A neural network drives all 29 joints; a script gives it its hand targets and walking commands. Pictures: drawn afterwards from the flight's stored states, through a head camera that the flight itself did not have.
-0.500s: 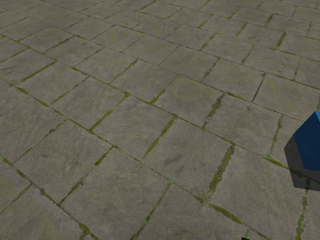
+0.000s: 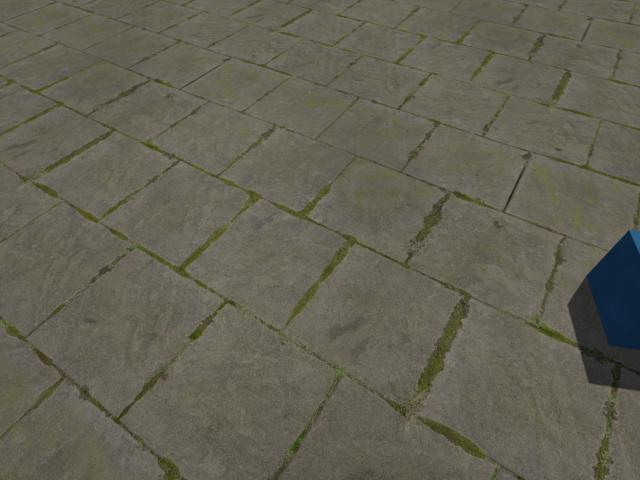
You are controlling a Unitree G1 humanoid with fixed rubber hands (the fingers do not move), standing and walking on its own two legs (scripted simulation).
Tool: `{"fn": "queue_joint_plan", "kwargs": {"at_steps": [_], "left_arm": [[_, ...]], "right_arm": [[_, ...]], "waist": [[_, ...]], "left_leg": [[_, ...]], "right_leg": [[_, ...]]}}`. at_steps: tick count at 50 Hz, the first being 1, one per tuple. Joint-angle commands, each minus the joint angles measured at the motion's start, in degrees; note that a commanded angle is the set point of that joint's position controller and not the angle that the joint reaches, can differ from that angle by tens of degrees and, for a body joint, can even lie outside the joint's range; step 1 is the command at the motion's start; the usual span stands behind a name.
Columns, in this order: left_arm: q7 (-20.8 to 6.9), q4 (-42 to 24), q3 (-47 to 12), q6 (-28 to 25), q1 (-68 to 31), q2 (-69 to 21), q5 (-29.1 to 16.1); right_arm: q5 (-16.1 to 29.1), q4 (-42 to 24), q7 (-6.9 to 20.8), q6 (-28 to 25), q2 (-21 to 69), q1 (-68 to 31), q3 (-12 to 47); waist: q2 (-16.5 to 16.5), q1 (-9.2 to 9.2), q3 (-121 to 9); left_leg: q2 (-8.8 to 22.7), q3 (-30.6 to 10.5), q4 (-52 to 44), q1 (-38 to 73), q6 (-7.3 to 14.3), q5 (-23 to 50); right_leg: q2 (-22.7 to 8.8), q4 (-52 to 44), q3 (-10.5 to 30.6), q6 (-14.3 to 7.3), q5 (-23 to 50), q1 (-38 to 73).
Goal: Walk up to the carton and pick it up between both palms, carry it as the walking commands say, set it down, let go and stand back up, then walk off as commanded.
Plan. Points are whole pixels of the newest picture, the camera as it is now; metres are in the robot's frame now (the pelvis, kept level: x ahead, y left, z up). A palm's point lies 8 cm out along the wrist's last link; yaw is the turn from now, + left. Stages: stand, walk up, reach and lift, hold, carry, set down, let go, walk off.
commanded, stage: walk up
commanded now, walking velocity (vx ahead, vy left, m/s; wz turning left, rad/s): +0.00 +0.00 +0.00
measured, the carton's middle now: out of the picture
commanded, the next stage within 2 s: none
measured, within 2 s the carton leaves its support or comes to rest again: neither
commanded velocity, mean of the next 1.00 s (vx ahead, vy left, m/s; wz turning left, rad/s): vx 0.01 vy -0.01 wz -0.45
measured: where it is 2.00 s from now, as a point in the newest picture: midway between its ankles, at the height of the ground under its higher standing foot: (454, 474)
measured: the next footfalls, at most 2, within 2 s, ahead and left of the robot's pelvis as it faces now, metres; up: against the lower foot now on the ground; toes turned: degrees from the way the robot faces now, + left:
left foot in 1.06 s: +0.03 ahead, +0.05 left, +0.00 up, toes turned -26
right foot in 1.44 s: +0.06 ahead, -0.39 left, +0.00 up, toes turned -50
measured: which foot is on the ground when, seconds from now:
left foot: down 0.00-0.38, up 0.40-1.00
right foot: down 0.00-1.00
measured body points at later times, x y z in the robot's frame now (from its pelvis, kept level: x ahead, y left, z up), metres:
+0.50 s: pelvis -0.02 -0.05 -0.03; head +0.02 -0.09 +0.41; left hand +0.14 +0.18 -0.16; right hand -0.05 -0.28 -0.21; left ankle -0.03 +0.11 -0.69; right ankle -0.01 -0.10 -0.73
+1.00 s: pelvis -0.02 -0.06 +0.00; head +0.06 -0.07 +0.45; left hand +0.07 +0.16 -0.15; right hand +0.05 -0.34 -0.13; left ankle -0.01 +0.08 -0.71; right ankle -0.01 -0.09 -0.73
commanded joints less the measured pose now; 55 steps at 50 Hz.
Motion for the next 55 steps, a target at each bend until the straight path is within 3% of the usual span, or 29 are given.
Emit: {"fn": "queue_joint_plan", "kwargs": {"at_steps": [1,5,6,7,8,9,10,11,12,13,16,17,18,19,20,21,22,24,27,29,30,42,49,50,51,52,53,54,55], "left_arm": [[0.34,-0.71,1.05,-0.81,3.27,4.91,0.02],[0.43,0.54,0.98,-0.99,4.59,4.94,-0.08],[1.32,-5.74,2.08,-0.63,0.04,10.33,-0.52],[0.44,-6.74,3.09,-0.18,-1.46,10.18,1.75],[-0.21,-7.27,3.8,-0.02,-3.28,11.37,1.83],[-0.59,-8.73,4.08,0.19,-4.69,10.64,1.25],[-0.92,-10.79,3.86,0.44,-6.81,8.92,1.12],[-0.81,-11.4,4.14,0.66,-5.86,7.06,1.21],[-0.82,-12.64,4.03,0.91,-6.46,5.93,1.53],[-1.1,-13.4,3.74,1.05,-6.84,5.79,1.8],[-2.24,-12.66,3.31,1.82,-2.6,3.96,0.99],[-2.71,-11.81,3.12,1.61,3.06,4.08,0.46],[-2.96,-10.62,3.4,1.05,6.34,6.17,0.76],[-3.19,-11.17,3.71,0.38,6.9,12.25,2.02],[-2.33,-14.01,6.09,0.65,8.13,13.29,0.81],[-1.92,-13.89,6.83,1.12,8.44,14.39,0.61],[-1.59,-12.49,5.87,0.37,8.68,15.73,1.53],[-0.58,-14.81,4.19,0.26,3.18,14.28,2.09],[-0.27,-15.55,3.94,-0.14,0.33,10.37,0.21],[-0.44,-14.92,4.14,-0.18,0.63,10.3,0.41],[-0.32,-15.46,3.69,-0.28,1.68,10.66,0.37],[-0.68,-15.28,6.04,-0.12,4.74,11.57,0.83],[-1.56,-16.73,7.3,0.61,4.46,12.55,1.3],[-2.25,-18.67,6.23,0.08,2.65,10.7,2.04],[-5.3,-21.37,6.65,0.87,-8.7,12.12,2.68],[-6.42,-23.44,6.54,0.9,-11.4,8.75,1.54],[-6.07,-22.81,6.6,0.12,-8.59,7.97,2.44],[-6.1,-23.44,6.57,-0.17,-8.64,7.89,3.09],[-6.48,-22.51,7.39,-0.84,-8.08,9.71,3.28]], "right_arm": [[0.14,-0.26,-0.36,-0.66,-3.42,4.15,-0.13],[-0.05,0.85,-0.78,-0.67,-4.62,4.08,-0.33],[0.8,-5.48,-1.35,-0.39,-12.49,1.19,-2.07],[0.97,-4.06,-2.51,0.05,-12.01,2.03,-3.53],[0.98,-4.01,-3.06,0.19,-11.07,4.78,-3.53],[0.83,-3.41,-3.21,0.21,-10.61,8.65,-3.45],[0.31,-2.88,-3.58,0.09,-12.04,12.5,-3.78],[-0.22,-3.13,-4.01,-0.2,-12.65,10.92,-4.05],[-0.73,-4.97,-4.32,-0.69,-11.74,9.8,-3.81],[-0.88,-5.65,-4.38,-0.99,-10.78,9.06,-3.54],[-2.38,-8.12,-3.89,-0.81,-9.74,1.19,-3.65],[-2.04,-9.49,-3.52,-0.4,-10.11,-2.86,-4.46],[-1.34,-9.65,-3.0,0.17,-9.93,-3.51,-4.71],[-1.28,-10.87,-2.73,0.59,-7.14,-3.02,-4.37],[0.71,-13.0,-2.0,1.45,-8.19,-0.74,-2.8],[1.14,-13.71,-1.25,2.23,-9.75,-3.02,-3.42],[-0.5,-13.05,-1.07,2.25,-7.75,-10.45,-4.8],[-2.26,-13.14,-0.58,1.92,-6.9,-9.55,-5.24],[-0.41,-10.97,-0.64,2.26,-9.88,-3.5,-4.23],[0.03,-11.72,-0.74,2.53,-10.42,-6.01,-4.58],[0.69,-12.41,-1.17,2.24,-10.77,-7.99,-4.6],[1.14,-18.01,-0.89,2.01,-11.22,-14.88,-5.1],[1.78,-20.92,-0.92,0.68,-10.25,-10.53,-4.65],[3.87,-18.86,-1.17,-0.92,-9.54,-3.84,-3.7],[4.41,-12.48,-1.89,-0.88,-14.11,13.25,-5.01],[2.6,-13.11,-2.93,-0.78,-21.73,15.41,-7.76],[1.31,-16.27,-3.53,-0.82,-21.44,9.81,-7.05],[0.04,-19.05,-3.41,-1.49,-18.93,1.98,-6.47],[-0.19,-18.63,-2.83,-2.6,-16.19,0.52,-5.4]], "waist": [[0.19,0.21,1.28],[0.09,0.29,1.4],[1.88,-0.34,5.33],[-0.7,-2.08,0.15],[-3.77,-3.24,-1.67],[0.18,-4.52,-3.1],[6.75,-6.26,-5.01],[11.55,-5.62,-4.87],[13.59,-5.72,-4.68],[11.09,-4.94,-4.68],[9.66,-1.25,-2.29],[12.41,2.44,-3.45],[8.21,3.89,-5.81],[-12.88,4.81,-6.36],[-22.46,5.51,-9.45],[-20.2,6.9,-10.42],[-11.46,5.79,-8.04],[-6.03,2.68,-5.09],[-5.53,1.15,-5.14],[-5.17,1.81,-5.17],[-4.84,2.7,-4.2],[-2.52,3.37,-8.18],[-5.78,2.37,-10.97],[-6.81,-0.11,-11.89],[-6.85,-7.63,-14.63],[14.23,-8.08,-16.18],[15.21,-6.29,-14.15],[12.32,-3.0,-8.1],[10.88,-1.96,-6.45]], "left_leg": [[3.05,-2.61,-6.83,-3.07,2.24,12.85],[3.28,-2.76,-6.7,-1.11,2.58,15.17],[7.28,-1.58,1.03,-8.16,1.74,23.22],[5.12,3.62,2.29,-2.75,2.42,6.85],[6.13,2.38,5.03,-0.47,2.72,4.32],[8.61,-1.2,2.11,1.21,3.33,5.13],[13.92,-7.87,-3.5,3.07,6.09,9.75],[20.69,-12.36,-5.4,3.38,11.03,21.41],[25.37,-15.44,-6.47,3.0,14.58,28.98],[26.0,-14.7,-6.76,0.27,14.11,30.08],[22.62,-5.37,-3.46,-9.21,8.28,25.43],[18.5,0.46,1.97,-14.52,4.95,22.43],[14.91,4.31,9.03,-18.58,2.57,15.42],[5.84,10.74,27.01,-28.51,-0.63,-13.77],[2.62,2.62,35.73,-32.51,-1.42,-18.12],[3.1,-0.58,39.32,-28.84,-1.24,-17.08],[3.07,1.64,43.44,-30.53,-0.49,-16.41],[4.93,0.24,41.62,-30.49,-0.63,-11.46],[4.12,-1.28,37.37,-24.31,-0.26,-8.75],[3.74,-1.68,33.64,-23.61,0.23,-8.29],[3.05,-2.26,32.2,-23.75,-0.5,-8.16],[-0.83,-4.51,20.56,-20.46,0.67,-5.85],[-3.72,-1.11,7.01,-10.84,1.11,-5.43],[-2.33,1.45,-3.49,-1.52,1.78,-4.35],[4.09,-1.3,-17.12,26.53,4.44,-1.03],[23.03,-22.96,-12.67,33.8,5.35,-7.04],[31.54,-29.55,-16.27,27.77,8.8,-15.64],[30.54,-27.01,-19.92,14.12,12.2,-16.04],[27.23,-23.28,-20.95,10.12,10.66,-16.89]], "right_leg": [[-4.71,-7.43,5.02,-2.38,16.17,-0.97],[-4.54,-7.88,4.9,-2.1,17.5,-1.58],[-8.41,-0.96,4.92,-1.97,36.0,-8.14],[-6.19,-0.8,9.12,-2.73,22.81,-12.72],[-6.81,0.7,10.93,-3.65,20.38,-16.66],[-5.26,5.44,8.33,-2.63,18.8,-18.33],[-0.74,14.95,3.5,-0.28,12.6,-22.63],[1.55,24.38,-0.87,1.77,-3.95,-25.47],[-0.41,32.01,-1.39,2.24,-15.66,-29.4],[-3.13,33.5,-0.79,2.49,-15.48,-27.38],[-6.16,19.54,-0.85,1.75,-14.67,-16.97],[-4.46,10.44,-2.44,1.34,-7.39,-7.21],[-2.32,3.45,-3.24,0.73,1.36,0.64],[-12.15,-8.57,13.43,-2.11,16.83,6.05],[-23.7,-13.41,29.78,-7.58,30.86,4.99],[-23.41,-14.76,29.56,-9.98,28.33,1.67],[-19.93,-13.46,29.52,-8.85,23.9,1.76],[-17.18,-13.22,25.2,-7.21,19.1,-0.79],[-18.34,-12.45,22.4,-9.43,26.77,-3.16],[-17.43,-12.73,23.03,-8.04,27.57,-1.57],[-16.9,-13.11,24.23,-9.6,30.78,-1.02],[-14.48,-15.77,31.41,-5.56,26.04,6.45],[-9.67,-14.6,27.96,-3.53,30.89,5.8],[-4.26,-15.59,21.63,0.0,22.4,1.03],[3.71,-8.95,12.3,4.22,1.92,-20.12],[7.41,19.64,12.61,2.04,-10.37,-35.93],[1.63,27.24,10.33,3.41,-10.9,-43.19],[-1.39,32.2,6.13,4.86,-3.35,-43.39],[-3.46,33.43,7.31,4.56,0.64,-40.37]]}}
